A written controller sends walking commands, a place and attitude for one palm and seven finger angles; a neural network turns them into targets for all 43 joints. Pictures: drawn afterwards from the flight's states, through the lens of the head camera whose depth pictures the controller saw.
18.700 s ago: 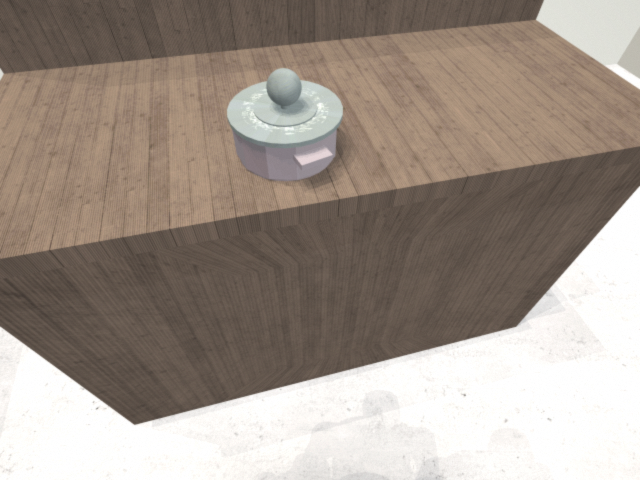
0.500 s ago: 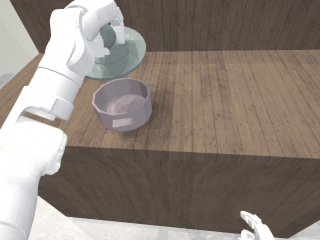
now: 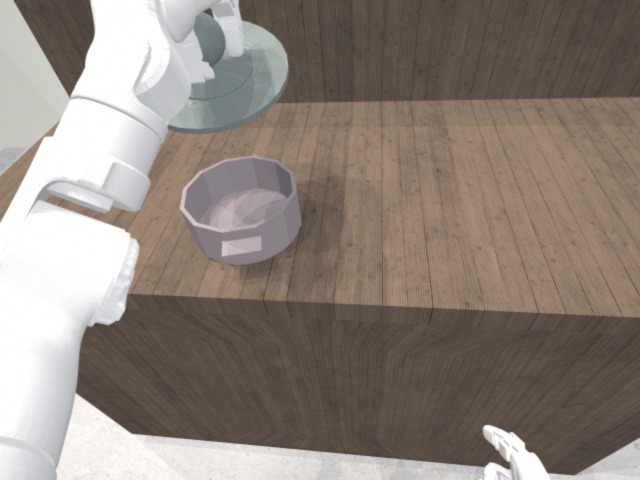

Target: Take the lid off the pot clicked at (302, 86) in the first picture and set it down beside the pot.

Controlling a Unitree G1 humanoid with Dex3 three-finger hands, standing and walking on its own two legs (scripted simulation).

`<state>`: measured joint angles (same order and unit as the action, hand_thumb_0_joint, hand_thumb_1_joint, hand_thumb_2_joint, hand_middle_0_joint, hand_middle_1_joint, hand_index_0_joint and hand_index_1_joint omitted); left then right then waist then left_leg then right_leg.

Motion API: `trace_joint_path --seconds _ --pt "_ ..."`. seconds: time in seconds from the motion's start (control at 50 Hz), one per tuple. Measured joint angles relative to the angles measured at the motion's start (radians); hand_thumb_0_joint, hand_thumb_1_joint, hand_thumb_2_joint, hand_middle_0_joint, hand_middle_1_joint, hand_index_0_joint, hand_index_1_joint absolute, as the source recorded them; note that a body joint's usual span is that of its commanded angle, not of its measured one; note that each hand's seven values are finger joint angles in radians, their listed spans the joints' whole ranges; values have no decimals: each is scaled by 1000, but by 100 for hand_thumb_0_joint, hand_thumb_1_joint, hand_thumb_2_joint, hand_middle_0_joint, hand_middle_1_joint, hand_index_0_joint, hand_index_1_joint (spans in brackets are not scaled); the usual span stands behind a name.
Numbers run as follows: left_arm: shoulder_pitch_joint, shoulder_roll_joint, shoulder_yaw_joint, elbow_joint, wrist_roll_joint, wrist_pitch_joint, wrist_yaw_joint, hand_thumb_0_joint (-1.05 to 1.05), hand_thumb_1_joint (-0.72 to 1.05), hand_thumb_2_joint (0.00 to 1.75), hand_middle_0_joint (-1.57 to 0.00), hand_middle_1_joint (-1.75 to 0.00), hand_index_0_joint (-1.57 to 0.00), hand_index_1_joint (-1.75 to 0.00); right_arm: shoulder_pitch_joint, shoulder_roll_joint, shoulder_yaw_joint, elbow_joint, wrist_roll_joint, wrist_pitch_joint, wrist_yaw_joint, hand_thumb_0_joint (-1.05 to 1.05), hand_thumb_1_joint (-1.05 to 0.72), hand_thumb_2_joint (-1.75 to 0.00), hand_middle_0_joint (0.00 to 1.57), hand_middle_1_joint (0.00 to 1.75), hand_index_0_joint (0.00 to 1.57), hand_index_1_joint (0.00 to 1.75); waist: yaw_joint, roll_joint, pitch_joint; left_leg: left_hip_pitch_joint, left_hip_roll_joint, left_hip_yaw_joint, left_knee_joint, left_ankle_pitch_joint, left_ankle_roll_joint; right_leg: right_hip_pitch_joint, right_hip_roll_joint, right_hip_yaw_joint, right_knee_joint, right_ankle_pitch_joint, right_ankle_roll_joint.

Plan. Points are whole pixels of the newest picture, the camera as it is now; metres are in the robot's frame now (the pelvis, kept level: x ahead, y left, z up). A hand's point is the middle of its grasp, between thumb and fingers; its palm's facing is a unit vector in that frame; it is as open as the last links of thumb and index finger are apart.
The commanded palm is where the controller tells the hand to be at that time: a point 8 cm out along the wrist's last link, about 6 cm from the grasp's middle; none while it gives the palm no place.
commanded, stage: lift the lid straight up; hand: left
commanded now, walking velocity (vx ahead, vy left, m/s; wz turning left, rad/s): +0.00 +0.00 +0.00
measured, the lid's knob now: (199, 40) +0.48 +0.13 +0.33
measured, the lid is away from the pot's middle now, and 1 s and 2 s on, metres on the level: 0.01 0.13 0.22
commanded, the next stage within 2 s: move the lid sideways beside the pot in 0.02 s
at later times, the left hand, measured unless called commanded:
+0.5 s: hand (146, 60) +0.45 +0.18 +0.33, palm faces -0.06 -0.05 -1.00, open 7.5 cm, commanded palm +0.42 +0.18 +0.39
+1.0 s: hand (76, 72) +0.43 +0.24 +0.33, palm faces -0.08 +0.00 -1.00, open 7.4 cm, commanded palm +0.42 +0.24 +0.39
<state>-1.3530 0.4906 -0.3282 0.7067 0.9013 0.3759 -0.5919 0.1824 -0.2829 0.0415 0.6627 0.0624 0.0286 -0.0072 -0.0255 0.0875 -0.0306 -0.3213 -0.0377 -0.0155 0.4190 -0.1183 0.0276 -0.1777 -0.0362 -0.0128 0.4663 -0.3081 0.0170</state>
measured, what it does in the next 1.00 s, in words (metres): stands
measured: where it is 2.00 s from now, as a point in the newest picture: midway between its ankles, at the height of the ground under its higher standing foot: outside the picture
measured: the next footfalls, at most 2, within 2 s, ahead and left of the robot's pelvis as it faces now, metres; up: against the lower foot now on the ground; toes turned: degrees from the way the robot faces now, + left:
none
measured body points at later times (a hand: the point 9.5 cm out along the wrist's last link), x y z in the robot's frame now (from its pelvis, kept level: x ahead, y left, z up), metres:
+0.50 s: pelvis +0.01 +0.00 +0.00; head +0.01 -0.04 +0.45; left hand +0.45 +0.18 +0.38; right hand +0.16 -0.26 -0.11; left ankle +0.06 +0.10 -0.74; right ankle -0.04 -0.13 -0.74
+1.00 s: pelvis -0.01 +0.01 +0.00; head +0.00 -0.01 +0.45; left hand +0.43 +0.24 +0.38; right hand +0.14 -0.23 -0.12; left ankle +0.06 +0.10 -0.74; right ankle -0.04 -0.13 -0.74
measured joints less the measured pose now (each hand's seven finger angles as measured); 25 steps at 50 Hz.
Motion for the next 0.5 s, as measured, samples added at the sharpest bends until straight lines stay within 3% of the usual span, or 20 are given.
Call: trace_joint_path --seconds 0.26,0.38,0.5 --pt "31 26 34 -19 -3 -16 -25 0 5 110 -77 -78 -82 -81 -1 -5 -2 -11 -3 10 -3 1 -91 -90 20 30 20 30 -8 0 -1 11 3 4 0 -12 -3 10 3 5 -2 -8 -4" --pt "68 75 82 -30 14 -16 -34 0 5 110 -77 -78 -82 -81 0 -13 -6 -30 -5 36 0 1 -91 -90 20 30 20 30 -10 0 -8 10 8 10 3 -17 -4 8 7 12 -4 -9 -5" --pt "119 134 88 -89 17 -11 -58 0 5 110 -77 -78 -82 -81 6 -20 -13 -46 7 57 1 1 -91 -90 20 30 20 30 -3 -8 -2 9 10 6 15 -24 -3 16 9 7 -8 -9 -4"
